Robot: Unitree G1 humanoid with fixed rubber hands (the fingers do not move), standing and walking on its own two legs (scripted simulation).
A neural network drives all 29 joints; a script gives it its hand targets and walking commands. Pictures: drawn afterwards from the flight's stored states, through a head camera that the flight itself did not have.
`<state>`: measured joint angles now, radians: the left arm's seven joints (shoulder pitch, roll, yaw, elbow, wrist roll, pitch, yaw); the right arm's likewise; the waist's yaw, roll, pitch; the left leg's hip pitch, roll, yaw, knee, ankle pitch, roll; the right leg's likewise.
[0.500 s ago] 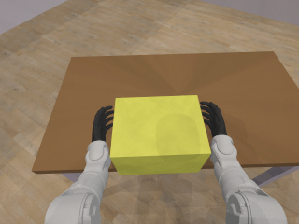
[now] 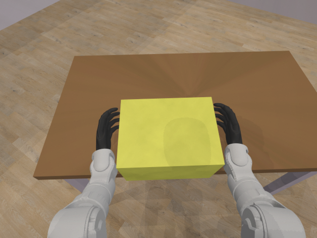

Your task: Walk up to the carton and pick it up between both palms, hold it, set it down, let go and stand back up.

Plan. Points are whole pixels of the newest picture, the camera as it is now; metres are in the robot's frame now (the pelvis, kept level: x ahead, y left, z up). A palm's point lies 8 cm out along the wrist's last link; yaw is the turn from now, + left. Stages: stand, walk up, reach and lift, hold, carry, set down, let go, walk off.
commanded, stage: reach and lift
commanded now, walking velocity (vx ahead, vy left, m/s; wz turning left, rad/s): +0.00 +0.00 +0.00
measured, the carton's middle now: (167, 140) +0.39 +0.02 -0.02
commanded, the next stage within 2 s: none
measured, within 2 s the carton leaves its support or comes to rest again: neither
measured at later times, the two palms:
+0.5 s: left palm (108, 139) +0.37 +0.18 +0.01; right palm (235, 134) +0.39 -0.16 +0.03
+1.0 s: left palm (99, 118) +0.37 +0.18 +0.11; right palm (250, 114) +0.39 -0.16 +0.12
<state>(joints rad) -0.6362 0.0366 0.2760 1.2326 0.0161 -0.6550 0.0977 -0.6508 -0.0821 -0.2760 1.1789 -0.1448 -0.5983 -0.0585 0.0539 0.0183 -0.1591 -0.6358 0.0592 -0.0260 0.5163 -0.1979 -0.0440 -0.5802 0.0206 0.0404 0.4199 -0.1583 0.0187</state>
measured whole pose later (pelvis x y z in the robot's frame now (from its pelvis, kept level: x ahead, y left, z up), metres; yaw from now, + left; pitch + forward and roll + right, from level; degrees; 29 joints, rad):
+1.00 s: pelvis +0.00 +0.00 +0.01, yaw +0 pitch +9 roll -2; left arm -0.66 0.07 0.11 0.96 -0.11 -0.06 0.17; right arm -0.66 -0.18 0.01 0.98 0.14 -0.08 -0.12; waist 0.05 0.01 -0.24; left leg -0.44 0.07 -0.03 0.49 -0.20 -0.04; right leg -0.38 0.03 0.04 0.39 -0.16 0.02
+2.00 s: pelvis +0.01 +0.00 +0.01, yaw +1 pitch -1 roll -2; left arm -0.63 0.07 0.21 0.55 0.08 0.45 0.10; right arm -0.69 -0.15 -0.01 0.77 0.14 0.28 -0.13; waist -0.01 -0.01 -0.13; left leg -0.19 0.06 -0.03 0.43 -0.22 -0.04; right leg -0.11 0.02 0.04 0.29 -0.16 0.02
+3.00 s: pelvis -0.01 +0.00 +0.01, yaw +1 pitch -4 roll -2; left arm -0.66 0.07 0.24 0.43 0.13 0.61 0.06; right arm -0.72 -0.15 -0.02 0.68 0.16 0.40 -0.14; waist -0.03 -0.02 -0.12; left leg -0.15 0.06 -0.03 0.43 -0.21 -0.04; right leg -0.07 0.02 0.04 0.29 -0.14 0.02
